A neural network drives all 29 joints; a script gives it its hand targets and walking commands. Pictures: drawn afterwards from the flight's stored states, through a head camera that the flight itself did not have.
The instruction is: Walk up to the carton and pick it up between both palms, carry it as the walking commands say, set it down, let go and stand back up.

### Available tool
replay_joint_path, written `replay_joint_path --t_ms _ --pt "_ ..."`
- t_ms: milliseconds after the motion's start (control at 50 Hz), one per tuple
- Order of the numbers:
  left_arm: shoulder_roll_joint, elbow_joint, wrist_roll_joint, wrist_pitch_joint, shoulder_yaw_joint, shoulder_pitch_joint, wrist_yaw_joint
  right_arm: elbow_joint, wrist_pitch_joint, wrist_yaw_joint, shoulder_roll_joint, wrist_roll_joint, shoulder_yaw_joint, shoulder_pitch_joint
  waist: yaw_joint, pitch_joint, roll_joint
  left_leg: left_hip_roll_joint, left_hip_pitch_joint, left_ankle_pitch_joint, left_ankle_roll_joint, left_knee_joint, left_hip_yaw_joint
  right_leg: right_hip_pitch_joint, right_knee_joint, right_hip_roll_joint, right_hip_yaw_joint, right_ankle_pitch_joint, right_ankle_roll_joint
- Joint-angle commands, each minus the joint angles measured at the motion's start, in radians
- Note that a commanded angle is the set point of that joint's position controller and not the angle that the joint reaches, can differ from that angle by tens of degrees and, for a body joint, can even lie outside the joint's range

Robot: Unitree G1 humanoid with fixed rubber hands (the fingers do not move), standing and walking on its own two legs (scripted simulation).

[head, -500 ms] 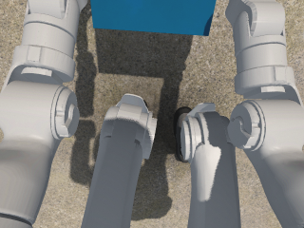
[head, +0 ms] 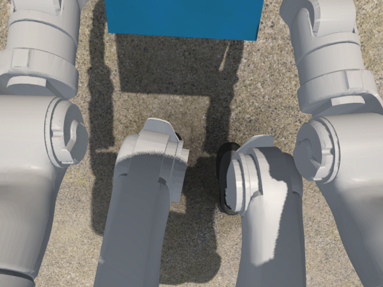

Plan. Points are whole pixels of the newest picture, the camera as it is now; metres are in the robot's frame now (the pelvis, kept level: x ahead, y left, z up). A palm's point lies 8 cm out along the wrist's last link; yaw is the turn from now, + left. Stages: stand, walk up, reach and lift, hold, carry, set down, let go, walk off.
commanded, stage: set down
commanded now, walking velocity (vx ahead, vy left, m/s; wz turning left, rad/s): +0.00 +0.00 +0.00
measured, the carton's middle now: out of the picture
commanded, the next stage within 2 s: none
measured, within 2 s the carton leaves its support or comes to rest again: rests again in 0.62 s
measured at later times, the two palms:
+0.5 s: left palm out of the picture +0.55 +0.25 -0.18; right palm out of the picture +0.58 -0.07 -0.18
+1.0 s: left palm out of the picture +0.54 +0.24 -0.20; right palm out of the picture +0.57 -0.07 -0.20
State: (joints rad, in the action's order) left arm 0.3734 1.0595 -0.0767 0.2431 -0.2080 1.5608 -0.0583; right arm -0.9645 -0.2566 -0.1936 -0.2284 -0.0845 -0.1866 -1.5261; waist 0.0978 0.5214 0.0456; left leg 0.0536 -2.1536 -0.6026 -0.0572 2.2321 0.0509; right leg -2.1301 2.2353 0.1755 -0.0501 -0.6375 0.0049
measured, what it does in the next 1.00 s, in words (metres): stands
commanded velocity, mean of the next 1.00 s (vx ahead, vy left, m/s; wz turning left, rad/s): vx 0.00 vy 0.00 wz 0.00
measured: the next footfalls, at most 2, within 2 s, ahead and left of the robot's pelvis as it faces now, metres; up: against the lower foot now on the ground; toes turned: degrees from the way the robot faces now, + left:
none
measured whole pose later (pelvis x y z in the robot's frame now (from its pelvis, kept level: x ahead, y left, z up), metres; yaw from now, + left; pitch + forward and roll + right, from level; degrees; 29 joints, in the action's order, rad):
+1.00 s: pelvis +0.01 +0.00 -0.02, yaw +0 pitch +30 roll -2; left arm 0.38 1.07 -0.09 0.17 -0.22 1.52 0.01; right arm -1.02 -0.19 -0.12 -0.24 -0.08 -0.20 -1.51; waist 0.10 0.52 0.05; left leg 0.00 -2.20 -0.65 -0.11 2.32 0.08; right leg -2.17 2.33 0.12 -0.08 -0.69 -0.02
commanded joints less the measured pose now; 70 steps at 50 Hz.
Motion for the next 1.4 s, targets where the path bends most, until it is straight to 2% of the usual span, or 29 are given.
replay_joint_path --t_ms 0,80,140,180,200,240,300,320,380,400,500,560,700,780,800,820,880,900,920,1020,1060,1080,1160,1240,1260,1300,1340,1360,1380 --pt "-0.836 -0.173 -0.082 -0.028 0.232 0.568 0.296 0.224 0.053 0.271 0.873 -0.093 0.311 -0.73 0.096 -1.298 0.043 0.023 0.599 0.461 -0.006 -0.179 -0.077 0.433 -0.152 -0.016 0.046 0.306 -0.029" --pt "-0.846 -0.146 -0.074 -0.024 0.235 0.536 0.306 0.196 0.056 0.282 0.867 -0.088 0.29 -0.695 0.088 -1.241 0.016 0.02 0.61 0.48 -0.004 -0.177 -0.089 0.376 -0.144 -0.018 0.042 0.298 -0.036" --pt "-0.85 -0.136 -0.067 -0.025 0.223 0.515 0.311 0.19 0.057 0.293 0.87 -0.088 0.295 -0.683 0.096 -1.215 0.028 0.02 0.592 0.479 -0.006 -0.168 -0.091 0.369 -0.139 -0.018 0.043 0.302 -0.034" --pt "-0.843 -0.125 -0.068 -0.028 0.23 0.506 0.314 0.159 0.056 0.295 0.876 -0.078 0.288 -0.644 0.088 -1.177 0.037 0.017 0.581 0.484 -0.004 -0.167 -0.101 0.353 -0.131 -0.021 0.043 0.309 -0.035" --pt "-0.857 -0.126 -0.072 -0.027 0.23 0.496 0.319 0.17 0.057 0.299 0.867 -0.075 0.284 -0.644 0.073 -1.169 0.026 0.018 0.589 0.497 -0.006 -0.164 -0.106 0.329 -0.132 -0.018 0.044 0.308 -0.037" --pt "-0.861 -0.12 -0.059 -0.027 0.232 0.488 0.321 0.153 0.058 0.305 0.871 -0.071 0.278 -0.62 0.083 -1.147 0.01 0.017 0.596 0.501 -0.003 -0.163 -0.103 0.304 -0.128 -0.019 0.042 0.295 -0.038" --pt "-0.871 -0.102 -0.058 -0.023 0.232 0.456 0.325 0.142 0.059 0.312 0.859 -0.069 0.278 -0.609 0.076 -1.114 0.003 0.016 0.604 0.502 -0.005 -0.161 -0.113 0.28 -0.127 -0.021 0.044 0.277 -0.043" --pt "-0.87 -0.093 -0.054 -0.022 0.228 0.442 0.326 0.13 0.056 0.314 0.864 -0.061 0.275 -0.589 0.067 -1.106 0.02 0.016 0.59 0.489 -0.005 -0.164 -0.114 0.278 -0.123 -0.022 0.035 0.276 -0.04" --pt "-0.869 -0.099 -0.05 -0.023 0.231 0.423 0.331 0.123 0.054 0.323 0.871 -0.059 0.28 -0.565 0.073 -1.073 0.015 0.012 0.597 0.513 -0.007 -0.154 -0.121 0.251 -0.115 -0.024 0.044 0.279 -0.044" --pt "-0.864 -0.106 -0.059 -0.025 0.242 0.432 0.33 0.113 0.054 0.322 0.863 -0.056 0.276 -0.547 0.063 -1.074 0.017 0.012 0.601 0.519 -0.005 -0.149 -0.124 0.248 -0.111 -0.026 0.041 0.279 -0.045" --pt "-0.869 -0.088 -0.05 -0.024 0.234 0.375 0.335 0.093 0.054 0.33 0.883 -0.05 0.281 -0.503 0.066 -1.029 0.026 0.011 0.598 0.544 -0.012 -0.135 -0.133 0.228 -0.108 -0.027 0.051 0.287 -0.045" --pt "-0.875 -0.084 -0.048 -0.022 0.239 0.364 0.341 0.078 0.056 0.332 0.879 -0.043 0.273 -0.485 0.059 -1.016 0.009 0.012 0.601 0.545 -0.009 -0.128 -0.137 0.211 -0.099 -0.026 0.05 0.272 -0.05" --pt "-0.842 -0.155 -0.079 -0.051 0.269 0.419 0.33 0.148 0.084 0.318 0.878 -0.074 0.306 -0.521 0.07 -1.086 0.013 0.011 0.633 0.628 -0.015 -0.086 -0.144 0.25 -0.079 -0.026 0.067 0.343 -0.05" --pt "-0.838 -0.116 -0.07 -0.046 0.27 0.396 0.328 0.111 0.084 0.317 0.862 -0.064 0.291 -0.496 0.058 -1.018 -0.007 0.007 0.623 0.59 -0.014 -0.09 -0.148 0.212 -0.081 -0.024 0.064 0.297 -0.05" --pt "-0.838 -0.12 -0.071 -0.046 0.263 0.401 0.329 0.127 0.085 0.316 0.858 -0.067 0.295 -0.513 0.065 -1.026 0.003 0.008 0.622 0.586 -0.017 -0.089 -0.149 0.222 -0.081 -0.024 0.065 0.296 -0.05" --pt "-0.838 -0.109 -0.072 -0.048 0.265 0.398 0.33 0.12 0.087 0.315 0.851 -0.061 0.285 -0.51 0.054 -1.014 0.0 0.007 0.612 0.577 -0.014 -0.094 -0.151 0.222 -0.079 -0.025 0.063 0.292 -0.052" --pt "-0.815 -0.099 -0.066 -0.051 0.253 0.404 0.33 0.091 0.083 0.314 0.847 -0.058 0.276 -0.504 0.057 -0.991 0.014 0.006 0.585 0.533 -0.015 -0.09 -0.143 0.229 -0.079 -0.028 0.066 0.278 -0.048" --pt "-0.821 -0.1 -0.064 -0.051 0.255 0.408 0.333 0.099 0.084 0.313 0.839 -0.057 0.272 -0.506 0.053 -0.987 -0.003 0.007 0.582 0.538 -0.013 -0.088 -0.144 0.227 -0.081 -0.025 0.069 0.278 -0.05" --pt "-0.826 -0.095 -0.065 -0.053 0.248 0.402 0.334 0.111 0.088 0.314 0.841 -0.058 0.28 -0.516 0.062 -0.988 0.007 0.007 0.58 0.538 -0.017 -0.088 -0.144 0.235 -0.078 -0.025 0.07 0.284 -0.05" --pt "-0.807 -0.084 -0.058 -0.054 0.24 0.406 0.334 0.096 0.088 0.311 0.82 -0.05 0.261 -0.507 0.05 -0.967 0.0 0.005 0.566 0.522 -0.011 -0.082 -0.143 0.237 -0.075 -0.026 0.07 0.278 -0.049" --pt "-0.796 -0.075 -0.051 -0.057 0.23 0.392 0.331 0.089 0.086 0.314 0.828 -0.051 0.264 -0.499 0.06 -0.964 0.003 0.004 0.568 0.519 -0.014 -0.083 -0.141 0.244 -0.072 -0.025 0.071 0.28 -0.045" --pt "-0.787 -0.081 -0.053 -0.057 0.229 0.397 0.332 0.091 0.087 0.31 0.81 -0.044 0.252 -0.503 0.05 -0.943 0.005 0.002 0.551 0.513 -0.012 -0.082 -0.144 0.236 -0.076 -0.026 0.071 0.28 -0.044" --pt "-0.721 -0.072 -0.049 -0.066 0.207 0.393 0.317 0.095 0.095 0.299 0.75 -0.042 0.242 -0.494 0.05 -0.96 0.005 -0.002 0.596 0.537 -0.011 -0.074 -0.15 0.224 -0.069 -0.029 0.064 0.272 -0.04" --pt "-0.626 -0.067 -0.036 -0.082 0.178 0.374 0.292 0.074 0.105 0.275 0.653 -0.025 0.203 -0.459 0.034 -0.963 -0.003 -0.005 0.618 0.54 -0.001 -0.08 -0.153 0.234 -0.068 -0.033 0.058 0.268 -0.035" --pt "-0.578 -0.058 -0.025 -0.086 0.153 0.367 0.279 0.057 0.106 0.266 0.62 -0.024 0.191 -0.445 0.051 -0.972 -0.01 -0.006 0.628 0.533 0.001 -0.082 -0.147 0.243 -0.067 -0.036 0.059 0.266 -0.034" --pt "-0.491 -0.056 -0.017 -0.098 0.127 0.342 0.253 0.065 0.118 0.24 0.511 -0.014 0.166 -0.425 0.043 -0.967 -0.01 -0.009 0.62 0.529 0.006 -0.085 -0.145 0.251 -0.068 -0.037 0.058 0.269 -0.03" --pt "-0.343 -0.041 0.003 -0.113 0.075 0.317 0.215 0.065 0.129 0.207 0.386 -0.012 0.139 -0.396 0.057 -0.989 -0.004 -0.014 0.631 0.524 0.011 -0.083 -0.136 0.285 -0.068 -0.042 0.059 0.279 -0.02" --pt "-0.249 -0.02 0.019 -0.12 0.044 0.287 0.188 0.043 0.132 0.184 0.287 -0.002 0.114 -0.361 0.052 -0.987 0.003 -0.02 0.632 0.511 0.017 -0.091 -0.134 0.297 -0.072 -0.046 0.054 0.274 -0.014" --pt "-0.174 -0.027 0.02 -0.131 0.022 0.284 0.164 0.07 0.14 0.162 0.212 -0.01 0.109 -0.369 0.061 -1.012 -0.003 -0.019 0.646 0.526 0.017 -0.091 -0.133 0.312 -0.073 -0.047 0.054 0.28 -0.01"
